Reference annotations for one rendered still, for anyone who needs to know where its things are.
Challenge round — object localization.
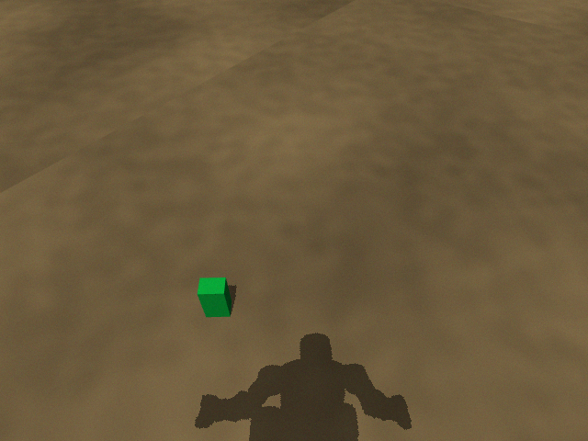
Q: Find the carton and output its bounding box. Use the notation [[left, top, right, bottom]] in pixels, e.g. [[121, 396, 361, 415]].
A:
[[198, 277, 232, 317]]

